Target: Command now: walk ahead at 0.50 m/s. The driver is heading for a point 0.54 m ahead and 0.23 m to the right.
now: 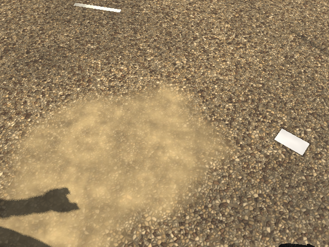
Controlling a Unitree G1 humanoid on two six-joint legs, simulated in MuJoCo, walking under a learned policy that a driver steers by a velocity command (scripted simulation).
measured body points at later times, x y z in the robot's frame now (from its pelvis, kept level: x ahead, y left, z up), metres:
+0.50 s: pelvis +0.27 -0.02 +0.00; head +0.30 -0.03 +0.45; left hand +0.50 +0.17 -0.10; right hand +0.21 -0.29 -0.14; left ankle +0.12 +0.10 -0.72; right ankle +0.40 -0.16 -0.70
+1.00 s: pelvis +0.52 -0.10 +0.01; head +0.54 -0.11 +0.46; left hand +0.70 +0.13 -0.11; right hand +0.60 -0.40 -0.09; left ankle +0.69 -0.05 -0.72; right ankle +0.40 -0.15 -0.72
